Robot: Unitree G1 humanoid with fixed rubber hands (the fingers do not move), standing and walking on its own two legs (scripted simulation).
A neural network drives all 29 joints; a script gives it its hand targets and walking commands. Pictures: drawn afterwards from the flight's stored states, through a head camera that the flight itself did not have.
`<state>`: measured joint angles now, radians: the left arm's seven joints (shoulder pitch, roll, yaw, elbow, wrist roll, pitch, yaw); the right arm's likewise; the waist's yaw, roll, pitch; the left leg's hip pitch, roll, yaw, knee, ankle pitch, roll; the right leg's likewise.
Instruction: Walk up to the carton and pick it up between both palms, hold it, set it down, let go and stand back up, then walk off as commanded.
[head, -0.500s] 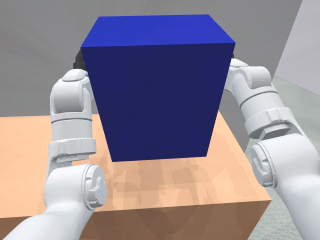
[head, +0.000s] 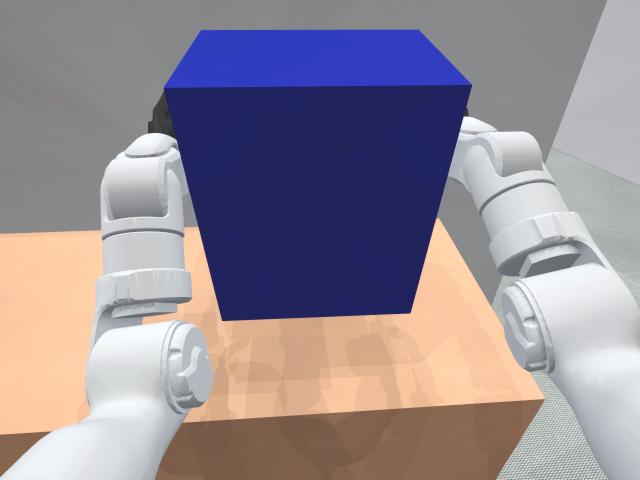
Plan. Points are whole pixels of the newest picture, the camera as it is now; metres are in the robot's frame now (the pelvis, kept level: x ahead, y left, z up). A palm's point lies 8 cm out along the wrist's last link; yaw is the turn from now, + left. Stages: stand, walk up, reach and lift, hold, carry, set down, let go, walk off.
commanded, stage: hold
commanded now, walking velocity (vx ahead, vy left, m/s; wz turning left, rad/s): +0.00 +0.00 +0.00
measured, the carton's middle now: (314, 183) +0.35 +0.01 +0.26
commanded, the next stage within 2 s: none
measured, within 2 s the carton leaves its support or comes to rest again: neither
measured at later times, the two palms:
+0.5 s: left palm (166, 152) +0.37 +0.17 +0.30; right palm (448, 135) +0.38 -0.15 +0.31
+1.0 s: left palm (165, 154) +0.36 +0.17 +0.30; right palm (449, 140) +0.37 -0.15 +0.30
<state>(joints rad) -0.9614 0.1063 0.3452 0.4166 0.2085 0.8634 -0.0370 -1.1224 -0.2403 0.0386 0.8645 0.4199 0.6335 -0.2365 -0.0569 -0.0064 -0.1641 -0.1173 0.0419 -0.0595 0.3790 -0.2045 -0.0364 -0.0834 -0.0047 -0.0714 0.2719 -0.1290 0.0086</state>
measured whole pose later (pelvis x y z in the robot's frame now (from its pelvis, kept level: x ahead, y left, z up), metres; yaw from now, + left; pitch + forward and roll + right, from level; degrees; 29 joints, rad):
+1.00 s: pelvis +0.00 +0.00 +0.00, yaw +0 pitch -4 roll -1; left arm -0.93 0.10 0.34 0.37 0.20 0.87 -0.03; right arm -1.10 -0.24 0.05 0.83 0.43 0.64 -0.24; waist -0.06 0.00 -0.17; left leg -0.12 0.04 -0.07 0.38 -0.20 -0.03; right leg -0.08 -0.01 -0.07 0.28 -0.13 0.01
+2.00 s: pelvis +0.00 +0.00 +0.00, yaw +0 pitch -3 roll -2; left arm -0.96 0.09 0.35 0.40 0.21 0.86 -0.03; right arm -1.13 -0.25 0.05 0.85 0.43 0.65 -0.23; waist -0.06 0.00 -0.17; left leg -0.12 0.04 -0.06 0.38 -0.21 -0.03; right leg -0.08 0.00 -0.07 0.26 -0.13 0.01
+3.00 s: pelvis +0.00 +0.00 +0.00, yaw +0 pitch -3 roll -2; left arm -0.96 0.10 0.34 0.41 0.21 0.86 -0.03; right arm -1.12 -0.25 0.04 0.85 0.42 0.65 -0.23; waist -0.06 0.00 -0.17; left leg -0.13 0.04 -0.06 0.38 -0.21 -0.03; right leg -0.09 0.00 -0.07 0.27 -0.13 0.01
